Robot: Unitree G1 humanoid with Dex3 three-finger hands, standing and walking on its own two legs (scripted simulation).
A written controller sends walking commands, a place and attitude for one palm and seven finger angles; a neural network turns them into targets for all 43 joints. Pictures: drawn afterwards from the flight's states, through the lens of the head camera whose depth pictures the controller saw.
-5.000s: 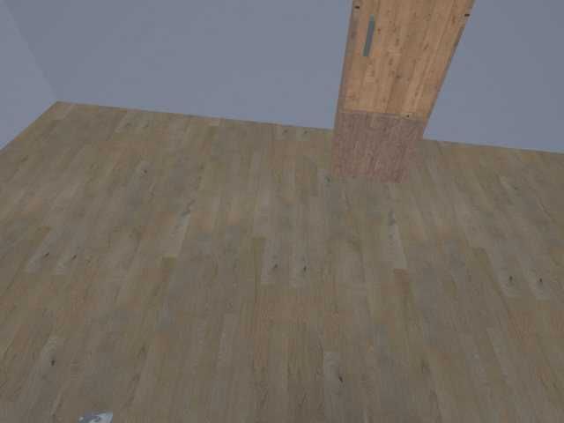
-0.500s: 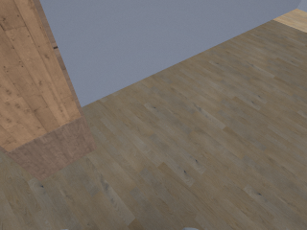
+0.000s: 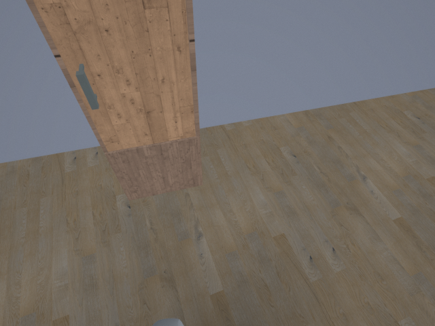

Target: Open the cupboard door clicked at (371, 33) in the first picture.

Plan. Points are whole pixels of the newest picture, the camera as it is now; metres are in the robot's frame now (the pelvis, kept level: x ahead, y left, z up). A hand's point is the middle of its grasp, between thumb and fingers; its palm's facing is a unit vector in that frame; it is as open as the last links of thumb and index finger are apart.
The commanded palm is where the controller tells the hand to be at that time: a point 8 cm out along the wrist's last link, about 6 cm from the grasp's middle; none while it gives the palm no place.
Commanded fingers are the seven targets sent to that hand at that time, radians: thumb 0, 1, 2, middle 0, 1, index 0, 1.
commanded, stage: turn to face it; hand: left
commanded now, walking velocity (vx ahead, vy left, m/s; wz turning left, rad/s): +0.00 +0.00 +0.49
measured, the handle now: (88, 87) +0.72 +0.44 -0.02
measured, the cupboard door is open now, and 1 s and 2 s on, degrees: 0 0 0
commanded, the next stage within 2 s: take the last steps up to it in 0.48 s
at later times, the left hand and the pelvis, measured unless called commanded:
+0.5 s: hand out of the picture +0.05 +0.22 -0.15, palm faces +0.20 -0.94 -0.29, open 7.4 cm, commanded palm none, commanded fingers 0.00 0.90 0.90 -0.20 -0.30 -0.20 -0.30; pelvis -0.01 +0.00 +0.00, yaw +11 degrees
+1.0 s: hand out of the picture -0.14 +0.18 -0.18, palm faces +0.40 -0.90 -0.18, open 7.4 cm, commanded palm none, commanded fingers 0.00 0.90 0.90 -0.20 -0.30 -0.20 -0.30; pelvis -0.01 +0.04 +0.00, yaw +17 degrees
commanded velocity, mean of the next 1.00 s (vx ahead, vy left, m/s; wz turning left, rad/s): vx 0.13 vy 0.00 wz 0.19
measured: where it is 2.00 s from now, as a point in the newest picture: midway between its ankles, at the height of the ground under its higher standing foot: (198, 301)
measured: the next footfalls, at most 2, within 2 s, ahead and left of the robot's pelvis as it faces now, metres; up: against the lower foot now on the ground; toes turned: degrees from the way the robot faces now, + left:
left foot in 0.06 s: +0.03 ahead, +0.13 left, +0.00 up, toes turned +8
right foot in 0.48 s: +0.05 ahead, -0.10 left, +0.00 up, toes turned +7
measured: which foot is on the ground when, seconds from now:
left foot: up 0.00-0.04, down 0.06-0.50, up 0.52-0.94, down 0.96-1.00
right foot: down 0.00-0.06, up 0.08-0.46, down 0.48-0.98, up 1.00-1.00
